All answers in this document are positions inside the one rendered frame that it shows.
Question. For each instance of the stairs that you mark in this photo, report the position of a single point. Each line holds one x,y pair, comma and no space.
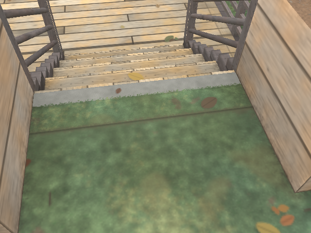
128,76

